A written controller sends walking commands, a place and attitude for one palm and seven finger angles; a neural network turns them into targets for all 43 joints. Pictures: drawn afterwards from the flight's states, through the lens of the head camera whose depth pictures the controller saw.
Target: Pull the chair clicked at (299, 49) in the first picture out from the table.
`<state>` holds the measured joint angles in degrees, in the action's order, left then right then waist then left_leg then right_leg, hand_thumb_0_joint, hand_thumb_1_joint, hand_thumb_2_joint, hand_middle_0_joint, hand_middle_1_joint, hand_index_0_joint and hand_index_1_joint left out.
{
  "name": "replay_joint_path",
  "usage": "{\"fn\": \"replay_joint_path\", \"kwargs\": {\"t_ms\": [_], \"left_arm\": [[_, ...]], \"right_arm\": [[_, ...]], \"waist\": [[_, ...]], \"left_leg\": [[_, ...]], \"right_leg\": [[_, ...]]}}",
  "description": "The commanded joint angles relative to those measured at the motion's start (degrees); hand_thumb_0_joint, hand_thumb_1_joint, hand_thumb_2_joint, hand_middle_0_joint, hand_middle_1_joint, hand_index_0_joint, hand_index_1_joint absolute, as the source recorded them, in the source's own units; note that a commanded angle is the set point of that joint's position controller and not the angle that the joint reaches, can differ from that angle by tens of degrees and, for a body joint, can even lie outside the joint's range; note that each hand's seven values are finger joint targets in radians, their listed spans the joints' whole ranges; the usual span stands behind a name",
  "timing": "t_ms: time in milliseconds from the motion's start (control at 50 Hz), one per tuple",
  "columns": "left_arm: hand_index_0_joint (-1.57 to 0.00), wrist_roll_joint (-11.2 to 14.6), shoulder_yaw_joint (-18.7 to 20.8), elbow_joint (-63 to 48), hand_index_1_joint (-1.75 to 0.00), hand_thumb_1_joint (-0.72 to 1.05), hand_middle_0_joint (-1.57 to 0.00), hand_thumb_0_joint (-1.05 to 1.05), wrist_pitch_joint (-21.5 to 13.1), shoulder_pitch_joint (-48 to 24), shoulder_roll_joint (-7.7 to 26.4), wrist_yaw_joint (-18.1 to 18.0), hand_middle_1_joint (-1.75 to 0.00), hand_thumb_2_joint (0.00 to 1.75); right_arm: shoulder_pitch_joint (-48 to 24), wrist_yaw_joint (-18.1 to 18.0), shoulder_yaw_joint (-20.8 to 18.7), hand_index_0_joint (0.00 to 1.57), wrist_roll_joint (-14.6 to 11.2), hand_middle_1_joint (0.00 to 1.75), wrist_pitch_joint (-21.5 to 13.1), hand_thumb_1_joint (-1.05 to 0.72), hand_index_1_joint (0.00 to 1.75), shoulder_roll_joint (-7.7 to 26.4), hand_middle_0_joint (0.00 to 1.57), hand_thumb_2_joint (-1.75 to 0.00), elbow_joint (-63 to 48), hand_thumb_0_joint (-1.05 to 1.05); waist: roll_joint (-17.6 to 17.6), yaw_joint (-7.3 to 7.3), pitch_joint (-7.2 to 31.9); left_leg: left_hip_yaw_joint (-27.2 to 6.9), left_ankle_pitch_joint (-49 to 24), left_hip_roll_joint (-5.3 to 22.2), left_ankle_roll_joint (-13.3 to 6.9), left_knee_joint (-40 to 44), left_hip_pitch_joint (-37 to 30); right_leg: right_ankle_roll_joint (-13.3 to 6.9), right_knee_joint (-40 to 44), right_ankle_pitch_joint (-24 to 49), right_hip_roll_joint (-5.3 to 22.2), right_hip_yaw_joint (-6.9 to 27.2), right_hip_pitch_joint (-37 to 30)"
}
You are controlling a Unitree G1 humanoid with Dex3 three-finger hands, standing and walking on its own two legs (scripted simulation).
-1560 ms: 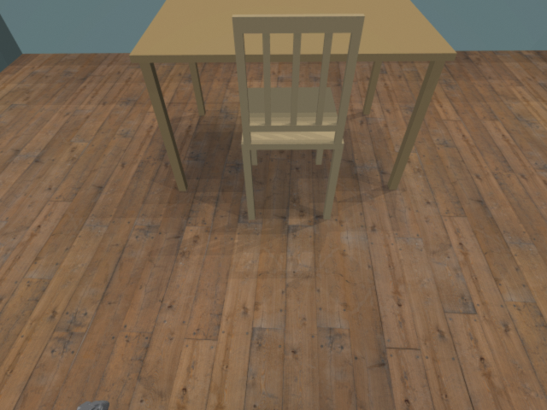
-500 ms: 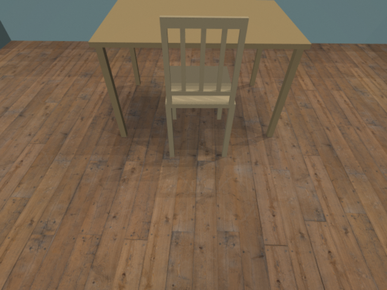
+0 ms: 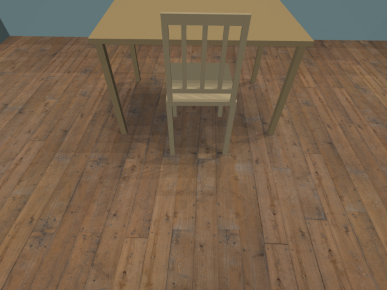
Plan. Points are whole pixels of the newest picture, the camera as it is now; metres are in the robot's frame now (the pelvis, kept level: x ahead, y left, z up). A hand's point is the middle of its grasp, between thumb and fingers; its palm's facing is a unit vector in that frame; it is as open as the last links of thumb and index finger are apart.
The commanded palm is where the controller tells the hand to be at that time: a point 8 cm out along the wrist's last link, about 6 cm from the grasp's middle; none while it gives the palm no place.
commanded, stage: walk to a spot facing it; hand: left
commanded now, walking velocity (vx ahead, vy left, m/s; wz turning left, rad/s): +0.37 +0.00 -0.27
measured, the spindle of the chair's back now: (203, 59) +1.12 +0.02 -0.07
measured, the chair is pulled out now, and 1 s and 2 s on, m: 0.00 0.00 0.00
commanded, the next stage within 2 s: turn to face it in 0.90 s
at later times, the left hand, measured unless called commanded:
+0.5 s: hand out of the picture +0.10 +0.15 -0.18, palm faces -0.02 -0.98 -0.19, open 7.4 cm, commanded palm none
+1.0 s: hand (137, 224) +0.33 +0.19 -0.19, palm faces -0.15 -0.97 -0.17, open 7.4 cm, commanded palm none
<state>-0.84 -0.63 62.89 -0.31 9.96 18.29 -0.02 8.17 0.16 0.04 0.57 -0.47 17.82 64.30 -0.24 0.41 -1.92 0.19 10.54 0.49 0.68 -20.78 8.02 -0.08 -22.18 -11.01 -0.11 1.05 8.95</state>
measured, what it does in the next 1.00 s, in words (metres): walks ahead, turning right: right foot, then left foot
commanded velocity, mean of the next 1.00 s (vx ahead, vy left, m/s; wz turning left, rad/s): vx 0.31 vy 0.00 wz -0.24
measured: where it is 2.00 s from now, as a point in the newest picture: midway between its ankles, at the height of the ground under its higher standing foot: (203, 261)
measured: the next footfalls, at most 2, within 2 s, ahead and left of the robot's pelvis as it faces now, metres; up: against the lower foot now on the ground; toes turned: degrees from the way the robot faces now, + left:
right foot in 0.40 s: +0.12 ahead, -0.12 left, +0.00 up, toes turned -12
left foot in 0.82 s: +0.41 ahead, +0.10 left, +0.00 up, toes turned -1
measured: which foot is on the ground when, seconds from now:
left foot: down 0.00-0.40, up 0.42-0.80, down 0.82-1.00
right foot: down 0.00-0.24, up 0.26-0.38, down 0.40-0.84, up 0.86-1.00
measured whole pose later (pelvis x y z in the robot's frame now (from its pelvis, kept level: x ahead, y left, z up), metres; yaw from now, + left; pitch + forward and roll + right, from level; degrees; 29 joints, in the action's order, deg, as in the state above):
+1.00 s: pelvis +0.30 +0.00 -0.01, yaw -15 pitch -2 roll +1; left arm -1.8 4.5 61.5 -0.2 18.7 10.8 0.7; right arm 10.0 -1.4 -3.3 0.8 -5.1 7.3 57.0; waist -3.1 2.8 -3.4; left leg 13.5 12.7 4.4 -1.5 -29.9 15.1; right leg -1.0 -68.9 -19.7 4.0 -2.9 27.7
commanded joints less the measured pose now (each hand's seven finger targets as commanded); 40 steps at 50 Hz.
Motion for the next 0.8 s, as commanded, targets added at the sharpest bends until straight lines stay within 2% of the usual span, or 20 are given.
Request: {"fn": "replay_joint_path", "kwargs": {"t_ms": [0, 60, 140, 200, 220, 240, 260, 300, 340, 360, 380, 400, 420, 460, 520, 620, 700, 740, 760, 780], "left_arm": [[-0.20, 0.1, 1.1, -1.9, -0.30, 0.90, -0.20, 0.00, -0.4, 2.2, 4.8, -0.9, -0.30, 0.90], [-0.20, -0.3, 2.0, -2.1, -0.30, 0.90, -0.20, 0.00, 0.4, 5.0, 5.5, -0.2, -0.30, 0.90], [-0.20, -0.3, 2.9, -3.6, -0.30, 0.90, -0.20, 0.00, 0.0, 6.8, 3.9, 0.4, -0.30, 0.90], [-0.20, -0.5, 3.1, -5.1, -0.30, 0.90, -0.20, 0.00, -0.8, 6.5, 0.6, 0.7, -0.30, 0.90], [-0.20, -0.5, 3.1, -6.3, -0.30, 0.90, -0.20, 0.00, -1.2, 4.7, -0.6, 0.9, -0.30, 0.90], [-0.20, -0.6, 3.2, -7.6, -0.30, 0.90, -0.20, 0.00, -1.4, 2.1, -1.5, 0.9, -0.30, 0.90], [-0.20, -0.5, 3.4, -8.3, -0.30, 0.90, -0.20, 0.00, -1.7, 0.7, -1.9, 1.0, -0.30, 0.90], [-0.20, -0.4, 3.6, -7.6, -0.30, 0.90, -0.20, 0.00, -2.2, 3.1, -4.0, 1.4, -0.30, 0.90], [-0.20, -0.5, 4.1, -3.8, -0.30, 0.90, -0.20, 0.00, -2.5, 13.3, -4.9, 1.6, -0.30, 0.90], [-0.20, -0.7, 5.0, -1.0, -0.30, 0.90, -0.20, 0.00, -2.9, 21.4, -1.5, 1.0, -0.30, 0.90], [-0.20, -0.6, 6.4, 1.2, -0.30, 0.90, -0.20, 0.00, -3.7, 29.1, 4.6, 0.1, -0.30, 0.90], [-0.20, 0.3, 6.2, 1.3, -0.30, 0.90, -0.20, 0.00, -3.6, 30.1, 4.9, -0.5, -0.30, 0.90], [-0.20, 0.0, 6.0, 0.9, -0.30, 0.90, -0.20, 0.00, -3.5, 26.9, 3.1, -1.0, -0.30, 0.90], [-0.20, -0.5, 4.8, -1.2, -0.30, 0.90, -0.20, 0.00, -3.6, 19.8, -1.2, -1.3, -0.30, 0.90], [-0.20, -0.7, 4.3, -1.4, -0.30, 0.90, -0.20, 0.00, -4.4, 17.1, -3.0, -1.4, -0.30, 0.90], [-0.20, -0.8, 4.5, 0.1, -0.30, 0.90, -0.20, 0.00, -5.1, 19.2, -2.2, -1.3, -0.30, 0.90], [-0.20, -0.8, 4.7, 0.6, -0.30, 0.90, -0.20, 0.00, -4.6, 19.0, -2.0, -1.4, -0.30, 0.90], [-0.20, -0.7, 5.0, 0.5, -0.30, 0.90, -0.20, 0.00, -4.3, 17.6, -1.3, -1.3, -0.30, 0.90], [-0.20, -0.5, 5.2, 0.4, -0.30, 0.90, -0.20, 0.00, -4.2, 17.0, -1.4, -1.2, -0.30, 0.90], [-0.20, -0.2, 5.0, 0.0, -0.30, 0.90, -0.20, 0.00, -4.0, 17.7, -3.5, -0.9, -0.30, 0.90]], "right_arm": [[1.6, -0.6, -0.4, 0.20, 0.4, 0.30, -0.5, -0.90, 0.30, 4.3, 0.20, -0.90, -1.9, 0.00], [3.7, -0.3, -1.0, 0.20, 0.9, 0.30, -0.1, -0.90, 0.30, 4.0, 0.20, -0.90, -2.2, 0.00], [7.0, -0.5, -1.8, 0.20, 0.9, 0.30, -1.0, -0.90, 0.30, 3.8, 0.20, -0.90, -3.0, 0.00], [11.6, -0.8, -3.1, 0.20, 0.7, 0.30, -1.7, -0.90, 0.30, 5.7, 0.20, -0.90, -2.7, 0.00], [13.9, -1.0, -3.9, 0.20, 0.6, 0.30, -2.0, -0.90, 0.30, 6.5, 0.20, -0.90, -2.6, 0.00], [15.8, -1.1, -4.1, 0.20, 0.7, 0.30, -2.5, -0.90, 0.30, 5.7, 0.20, -0.90, -2.3, 0.00], [16.6, -1.1, -4.0, 0.20, 0.8, 0.30, -2.8, -0.90, 0.30, 4.6, 0.20, -0.90, -2.0, 0.00], [14.9, -1.3, -3.7, 0.20, 1.1, 0.30, -3.2, -0.90, 0.30, 3.3, 0.20, -0.90, -2.1, 0.00], [11.4, -1.3, -3.4, 0.20, 0.8, 0.30, -3.2, -0.90, 0.30, 2.2, 0.20, -0.90, -2.4, 0.00], [10.5, -1.0, -3.1, 0.20, 0.2, 0.30, -3.5, -0.90, 0.30, 0.0, 0.20, -0.90, -2.9, 0.00], [8.1, -0.3, -2.3, 0.20, -0.3, 0.30, -4.1, -0.90, 0.30, -3.5, 0.20, -0.90, -5.6, 0.00], [4.4, -0.3, -2.8, 0.20, 0.2, 0.30, -4.0, -0.90, 0.30, -1.7, 0.20, -0.90, -7.0, 0.00], [1.7, -0.1, -3.2, 0.20, 0.3, 0.30, -3.7, -0.90, 0.30, -2.7, 0.20, -0.90, -7.1, 0.00], [3.0, 0.3, -3.4, 0.20, 0.8, 0.30, -3.1, -0.90, 0.30, -4.0, 0.20, -0.90, -5.9, 0.00], [6.6, 0.8, -3.7, 0.20, 0.9, 0.30, -1.9, -0.90, 0.30, -6.4, 0.20, -0.90, -4.7, 0.00], [0.4, 1.9, -3.8, 0.20, 0.6, 0.30, -2.1, -0.90, 0.30, -7.3, 0.20, -0.90, -8.3, 0.00], [-3.4, 1.9, -3.4, 0.20, 0.4, 0.30, -3.0, -0.90, 0.30, -6.8, 0.20, -0.90, -10.3, 0.00], [1.3, 1.4, -3.7, 0.20, 0.6, 0.30, -3.3, -0.90, 0.30, -5.6, 0.20, -0.90, -9.2, 0.00], [8.2, 0.7, -4.1, 0.20, 0.9, 0.30, -3.6, -0.90, 0.30, -4.1, 0.20, -0.90, -7.0, 0.00], [17.1, -0.2, -5.0, 0.20, 1.4, 0.30, -3.9, -0.90, 0.30, 0.1, 0.20, -0.90, -4.5, 0.00]], "waist": [[-0.7, -0.18, 2.4], [-2.5, 0.21, -3.1], [-0.3, -0.59, -5.9], [8.4, -2.07, -5.7], [11.0, -2.99, -6.9], [11.4, -3.87, -8.8], [9.6, -4.00, -9.1], [7.6, -1.84, -6.4], [3.6, 3.29, -2.4], [-5.0, 6.74, 0.8], [-19.9, 8.66, 1.8], [-12.6, 8.63, 1.2], [-7.9, 7.42, -2.3], [-2.7, 3.50, -6.5], [-4.1, 0.10, -5.5], [-5.2, 1.28, -5.6], [-6.3, 1.92, -6.2], [-5.1, -0.95, -4.6], [-3.2, -3.92, -1.5], [3.4, -7.03, 4.1]], "left_leg": [[-3.4, 4.7, 5.3, -0.7, 2.0, 0.0], [-2.2, 19.2, 3.7, -1.2, -0.4, 5.7], [-2.9, 20.4, 5.2, -2.7, -1.8, 5.5], [-12.5, 25.5, 13.3, -7.3, 6.0, -0.7], [-17.2, 24.3, 17.7, -10.1, 8.9, -3.8], [-18.0, 18.0, 20.2, -12.3, 10.1, -6.0], [-16.3, 10.7, 21.0, -13.0, 9.3, -6.6], [-8.9, 0.4, 19.1, -11.0, 5.9, -3.8], [0.0, 0.1, 13.4, -6.7, -4.9, 5.3], [5.6, 2.2, 8.4, -4.1, -18.4, 13.9], [10.8, 17.3, 1.8, -1.6, -35.3, 28.0], [4.8, 21.6, 3.2, -2.0, -43.8, 31.9], [2.7, 17.8, 5.2, -2.1, -48.6, 34.7], [1.1, 10.4, 8.1, -1.3, -47.8, 33.0], [3.1, 5.0, 8.3, 0.3, -41.9, 28.7], [5.3, 0.5, 7.4, 0.6, -28.4, 28.4], [6.8, 1.0, 5.5, -1.0, -19.1, 20.9], [8.7, 0.9, 3.1, -1.5, -14.4, 11.1], [8.9, -0.3, 2.2, -2.0, -10.8, 1.3], [2.6, 1.1, 7.4, -3.7, -8.1, -12.2]], "right_leg": [[-0.9, 5.1, -7.4, 6.1, 6.7, 1.8], [-2.7, 6.2, -22.9, 5.8, 10.2, 6.0], [-4.7, 1.3, -21.8, 4.0, 10.5, 10.3], [-3.2, -13.4, -16.0, -1.1, 2.3, 18.2], [-2.3, -19.8, -14.1, -1.4, -1.4, 23.1], [-1.9, -24.3, -16.2, 0.8, -1.9, 27.4], [-1.8, -25.1, -17.5, 2.8, -1.6, 28.2], [-1.8, -19.8, -15.8, 3.9, -3.5, 20.2], [-2.2, -7.7, -4.9, 1.1, -7.1, 0.6], [-4.3, -2.6, -8.6, 5.8, 1.2, -11.0], [-10.8, 8.3, -12.6, 20.6, 25.4, -18.0], [-14.3, 11.3, -13.4, 23.7, 32.3, -16.2], [-14.8, 11.2, -14.1, 23.3, 30.5, -12.5], [-13.2, 12.2, -14.9, 20.1, 21.3, -3.3], [-11.0, 13.7, -6.1, 16.2, 11.2, 0.7], [-10.1, 13.3, 1.1, 14.0, 5.7, -2.6], [-8.7, 10.4, 9.2, 13.7, 4.1, -2.7], [-7.8, 4.1, 15.1, 12.4, 2.6, -0.7], [-6.5, -4.9, 19.4, 9.9, 0.4, 1.5], [-4.8, -18.4, 14.6, 6.8, -1.1, 8.3]]}}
